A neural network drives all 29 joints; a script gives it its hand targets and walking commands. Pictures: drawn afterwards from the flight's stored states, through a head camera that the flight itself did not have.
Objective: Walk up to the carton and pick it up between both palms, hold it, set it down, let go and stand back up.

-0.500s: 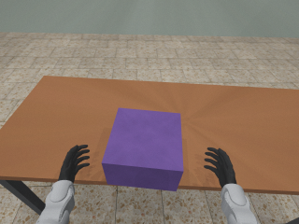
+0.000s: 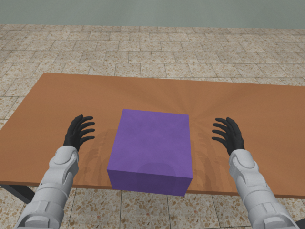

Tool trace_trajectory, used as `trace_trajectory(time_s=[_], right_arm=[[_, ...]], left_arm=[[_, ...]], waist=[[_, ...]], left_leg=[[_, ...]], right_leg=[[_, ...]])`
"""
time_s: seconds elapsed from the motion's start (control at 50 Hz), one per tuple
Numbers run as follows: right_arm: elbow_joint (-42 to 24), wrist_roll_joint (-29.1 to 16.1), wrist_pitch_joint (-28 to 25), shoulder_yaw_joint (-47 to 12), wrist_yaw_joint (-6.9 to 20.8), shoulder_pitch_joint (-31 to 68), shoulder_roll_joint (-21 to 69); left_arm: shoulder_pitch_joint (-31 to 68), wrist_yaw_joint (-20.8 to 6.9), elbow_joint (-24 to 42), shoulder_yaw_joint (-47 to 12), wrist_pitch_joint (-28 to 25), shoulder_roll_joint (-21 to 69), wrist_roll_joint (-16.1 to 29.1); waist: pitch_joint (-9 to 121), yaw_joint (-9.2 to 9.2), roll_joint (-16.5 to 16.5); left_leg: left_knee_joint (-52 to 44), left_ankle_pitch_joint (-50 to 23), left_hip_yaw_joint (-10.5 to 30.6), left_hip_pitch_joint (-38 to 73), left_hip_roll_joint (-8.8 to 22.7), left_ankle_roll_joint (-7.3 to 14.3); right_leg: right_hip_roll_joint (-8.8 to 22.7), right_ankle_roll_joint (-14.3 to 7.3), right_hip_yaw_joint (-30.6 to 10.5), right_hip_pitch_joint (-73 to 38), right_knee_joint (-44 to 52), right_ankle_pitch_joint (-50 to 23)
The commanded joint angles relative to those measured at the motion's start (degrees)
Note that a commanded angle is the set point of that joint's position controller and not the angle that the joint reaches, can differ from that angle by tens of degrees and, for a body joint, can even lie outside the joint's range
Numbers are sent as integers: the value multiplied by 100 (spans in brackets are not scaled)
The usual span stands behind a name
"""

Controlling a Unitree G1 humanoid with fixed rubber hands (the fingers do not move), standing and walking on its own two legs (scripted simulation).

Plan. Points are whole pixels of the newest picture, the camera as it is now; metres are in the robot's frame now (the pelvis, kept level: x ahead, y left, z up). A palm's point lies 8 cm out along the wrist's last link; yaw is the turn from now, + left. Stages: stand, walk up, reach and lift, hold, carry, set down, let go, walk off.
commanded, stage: reach and lift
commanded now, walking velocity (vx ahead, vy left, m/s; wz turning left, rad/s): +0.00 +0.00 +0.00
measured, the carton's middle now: (152, 150) +0.40 +0.00 -0.07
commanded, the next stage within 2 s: none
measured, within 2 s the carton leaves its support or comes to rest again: neither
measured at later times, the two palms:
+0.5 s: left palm (83, 118) +0.41 +0.21 +0.07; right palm (234, 125) +0.40 -0.23 +0.07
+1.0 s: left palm (89, 152) +0.37 +0.21 -0.05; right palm (218, 153) +0.37 -0.21 -0.05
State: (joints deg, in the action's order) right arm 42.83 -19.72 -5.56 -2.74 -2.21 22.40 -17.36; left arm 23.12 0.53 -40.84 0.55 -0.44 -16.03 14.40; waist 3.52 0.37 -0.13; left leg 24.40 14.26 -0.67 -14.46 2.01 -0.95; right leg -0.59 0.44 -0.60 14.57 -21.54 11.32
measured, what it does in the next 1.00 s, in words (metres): lowers itself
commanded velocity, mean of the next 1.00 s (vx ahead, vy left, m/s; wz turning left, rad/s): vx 0.00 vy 0.00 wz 0.00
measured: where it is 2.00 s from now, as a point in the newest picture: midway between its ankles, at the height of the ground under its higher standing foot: outside the picture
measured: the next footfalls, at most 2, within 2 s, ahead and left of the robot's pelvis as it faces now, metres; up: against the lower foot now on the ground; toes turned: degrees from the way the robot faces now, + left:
none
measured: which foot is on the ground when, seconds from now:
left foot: down 0.00-1.00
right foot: down 0.00-1.00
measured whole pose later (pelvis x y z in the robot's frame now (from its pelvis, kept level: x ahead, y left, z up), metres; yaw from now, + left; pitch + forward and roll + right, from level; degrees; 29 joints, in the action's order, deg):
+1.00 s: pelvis -0.05 -0.01 -0.07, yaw +1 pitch +28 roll -1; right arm 78.9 -23.1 -22.3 -6.2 -1.4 48.1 -14.5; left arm 51.7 2.2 -86.6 -7.7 -26.3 -15.5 22.7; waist 17.3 -1.2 0.1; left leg 51.4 19.8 2.3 -59.4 1.7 -2.3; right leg -0.5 -0.6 1.6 59.6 -49.8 17.9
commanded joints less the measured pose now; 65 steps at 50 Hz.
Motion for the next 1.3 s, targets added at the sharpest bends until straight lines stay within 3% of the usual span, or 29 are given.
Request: trace_trajectory(time_s=[0.0,0.04,0.08,0.1,0.12,0.18,0.22,0.24,0.3,0.32,0.34,0.42,0.44,0.5,0.54,0.58,0.6,0.66,0.72,0.74,0.8,0.88,0.96,0.98,1.04,1.16,1.2,1.26,1.28], right_arm=[[-920,-119,-308,393,16,2618,-1311],[-834,-177,-299,252,49,2287,-1240],[-516,-173,-194,366,37,2804,-1259],[-345,-108,-96,516,60,3570,-1483],[-234,-151,-114,319,99,2640,-1240],[-182,-152,-163,236,56,3260,-1475],[-129,-174,-77,356,5,3713,-1404],[-138,-155,-80,338,18,3564,-1405],[260,-259,-15,222,70,4039,-1368],[-2,-195,-66,122,51,4263,-1227],[150,-226,-83,240,53,4385,-1299],[666,-237,-147,6,47,4528,-1121],[1045,-171,-154,22,17,4714,-1067],[1661,-138,-523,-57,39,4573,-917],[1253,-284,-813,-184,18,4686,-979],[2220,-198,-930,-278,11,4629,-825],[2106,-299,-1052,-437,4,4627,-856],[2642,-216,-1409,-246,-36,4604,-886],[2725,-287,-1711,-161,-8,4982,-903],[2745,-293,-1786,-136,5,4909,-843],[2849,-258,-1979,-170,79,4872,-860],[2529,-307,-2076,-146,105,5405,-966],[2515,-455,-2071,-351,63,5061,-643],[2649,-279,-2080,-260,41,5113,-834],[2040,-175,-2081,-243,-46,5398,-521],[2101,-111,-1923,-182,-151,5518,-357],[2103,-17,-1945,-169,-203,5474,-180],[2183,164,-1990,21,-270,5427,-243],[2488,246,-1961,167,-318,5365,-207]], left_arm=[[2895,66,1460,212,-270,-940,-7],[2495,45,1289,289,-230,-875,-36],[2952,29,938,189,-82,-862,-21],[3827,32,610,119,11,-957,44],[2927,74,652,217,-44,-806,-99],[3435,20,574,327,-33,-958,-200],[3870,-30,154,408,-39,-1105,-160],[3847,-8,392,366,-72,-1019,-159],[4338,62,-82,165,-171,-1055,-41],[4521,60,-136,235,-297,-1133,-29],[4690,87,-287,98,-340,-1106,89],[4732,58,-1235,57,-632,-1100,100],[5053,11,-1841,-107,-751,-1094,133],[4850,14,-2497,-149,-1268,-951,64],[4882,39,-2378,-207,-1550,-1069,196],[4949,-4,-3219,-176,-1791,-1014,179],[4845,-9,-3251,-196,-1939,-1042,183],[5048,38,-3380,-301,-2260,-929,171],[5417,100,-3471,-553,-2531,-875,410],[5388,142,-3473,-647,-2655,-777,459],[5544,185,-3357,-729,-2898,-741,620],[5841,217,-3544,-784,-3006,-779,793],[5620,120,-3428,-797,-2974,-905,848],[5521,111,-3737,-831,-2949,-766,802],[5742,98,-3255,-728,-3027,-949,883],[5657,119,-3522,-614,-2877,-752,739],[5684,130,-3376,-650,-2888,-615,689],[5561,200,-3236,-530,-2907,-447,453],[5737,180,-3350,-454,-2904,-491,392]], waist=[[2827,-58,355],[2836,63,186],[2643,-32,153],[2664,-210,180],[2577,53,286],[2962,-20,84],[2824,-63,-145],[2926,-47,19],[3048,-9,96],[3278,82,-143],[3421,-38,-75],[3443,41,-225],[3271,-145,-81],[3676,-103,-74],[4419,-71,9],[4036,-193,-115],[3924,-118,-146],[4093,-293,194],[4297,-272,469],[4393,-360,558],[4883,-309,641],[5413,-278,461],[5587,-134,265],[5432,-218,120],[5852,-87,25],[5542,-76,-257],[5499,-26,-52],[5577,-136,58],[5235,-248,111]], left_leg=[[186,-3069,-64,1316,-268,-370],[228,-3327,-66,1468,-276,-355],[171,-3002,-56,1200,-253,-328],[137,-2605,-46,1025,-226,-314],[58,-2724,-60,1190,-257,-279],[191,-3169,-119,1002,-268,-323],[95,-2623,-149,691,-318,-247],[92,-2684,-126,705,-328,-222],[108,-2287,-154,564,-289,-178],[162,-2290,-170,428,-276,-152],[224,-2186,-137,401,-274,-140],[331,-2087,-139,74,-287,-78],[372,-1828,-118,-336,-284,-63],[673,-2252,-78,-349,-250,-115],[950,-2680,-88,-507,-288,-205],[1076,-2532,-49,-751,-253,-197],[1069,-2405,-42,-865,-230,-186],[1349,-2454,-20,-872,-213,-311],[1664,-2436,15,-786,-186,-409],[1755,-2533,74,-710,-158,-471],[2123,-2573,69,-948,-191,-504],[2428,-2088,68,-1531,-224,-421],[2646,-1717,-125,-2081,-311,-346],[2627,-1545,-90,-2395,-277,-317],[2795,-1171,-177,-2795,-351,-269],[2746,-558,-161,-3047,-340,-157],[2844,-457,-211,-3286,-369,-168],[2936,-1014,-156,-3061,-366,-310],[2882,-820,-115,-2947,-342,-311]], right_leg=[[-337,-76,192,-536,-39,-2265],[-363,-33,171,-610,-16,-2503],[-345,-63,143,-531,44,-2332],[-364,-77,230,-254,20,-1916],[-345,-49,192,-407,99,-1968],[-381,15,194,-678,-71,-2770],[-312,43,132,-748,-60,-2662],[-288,95,168,-757,-60,-2707],[-253,61,171,-373,-79,-2129],[-263,81,138,-496,-179,-2292],[-256,66,186,-329,-208,-2147],[-146,85,160,-327,-334,-2302],[-84,54,152,-304,-413,-2211],[-107,49,249,16,-627,-2488],[-107,41,242,-117,-884,-3024],[-89,69,228,152,-1041,-2906],[-101,93,282,128,-1079,-2691],[-86,32,371,755,-1279,-2381],[-87,-9,428,1750,-1468,-1640],[-145,-5,527,1956,-1498,-1579],[-150,15,519,2372,-1909,-1571],[-145,33,511,2687,-2315,-1125],[-81,115,365,2475,-2519,-1146],[-133,127,398,2530,-2602,-1075],[-74,193,214,2196,-2672,-897],[-76,173,133,2107,-2674,-365],[-78,178,73,2103,-2743,-312],[-116,164,241,2059,-2839,-906],[-131,119,194,2177,-2752,-592]])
